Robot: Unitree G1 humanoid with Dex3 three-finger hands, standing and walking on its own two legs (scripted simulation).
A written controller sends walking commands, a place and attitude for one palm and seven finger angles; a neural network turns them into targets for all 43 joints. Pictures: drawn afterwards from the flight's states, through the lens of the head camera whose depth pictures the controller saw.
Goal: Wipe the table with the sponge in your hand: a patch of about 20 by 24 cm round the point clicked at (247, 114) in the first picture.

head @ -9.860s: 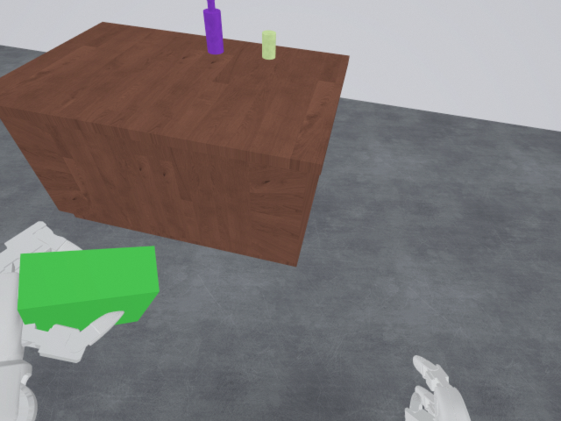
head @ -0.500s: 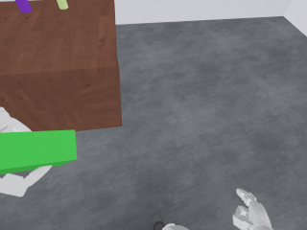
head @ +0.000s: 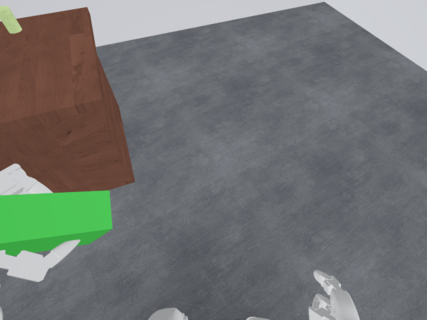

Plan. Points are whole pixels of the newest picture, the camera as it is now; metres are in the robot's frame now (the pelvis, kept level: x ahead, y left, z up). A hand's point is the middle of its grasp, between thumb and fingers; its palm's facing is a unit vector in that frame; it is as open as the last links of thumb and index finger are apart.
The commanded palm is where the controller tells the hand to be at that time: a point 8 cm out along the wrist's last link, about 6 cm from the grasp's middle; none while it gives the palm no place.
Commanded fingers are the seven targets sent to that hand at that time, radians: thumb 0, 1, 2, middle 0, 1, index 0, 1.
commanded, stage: take the last steps up to it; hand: left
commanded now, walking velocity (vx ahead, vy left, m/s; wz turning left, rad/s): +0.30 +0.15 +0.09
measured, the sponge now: (68, 223) +0.23 +0.20 +0.14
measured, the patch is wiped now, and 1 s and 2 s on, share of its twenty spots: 0.00 0.00 0.00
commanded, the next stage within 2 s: none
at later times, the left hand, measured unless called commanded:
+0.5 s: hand (17, 224) +0.22 +0.25 +0.17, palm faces +0.45 -0.77 -0.44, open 9.0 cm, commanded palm +0.16 +0.29 +0.18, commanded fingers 0.00 0.10 1.30 -1.20 -1.60 -1.20 -1.60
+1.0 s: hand (13, 148) +0.34 +0.31 +0.17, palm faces +0.37 -0.81 -0.46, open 9.0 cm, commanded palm +0.27 +0.35 +0.18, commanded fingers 0.00 0.10 1.30 -1.20 -1.60 -1.20 -1.60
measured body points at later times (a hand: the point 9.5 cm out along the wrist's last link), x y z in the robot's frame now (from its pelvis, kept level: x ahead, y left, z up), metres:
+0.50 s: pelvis +0.01 +0.01 -0.01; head +0.03 -0.02 +0.44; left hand +0.19 +0.29 +0.19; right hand +0.18 -0.20 -0.13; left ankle -0.02 +0.13 -0.69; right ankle +0.03 -0.08 -0.73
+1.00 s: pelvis +0.11 +0.07 +0.00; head +0.16 +0.07 +0.45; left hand +0.31 +0.35 +0.20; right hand +0.29 -0.14 -0.09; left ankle +0.10 +0.18 -0.73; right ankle +0.12 -0.02 -0.69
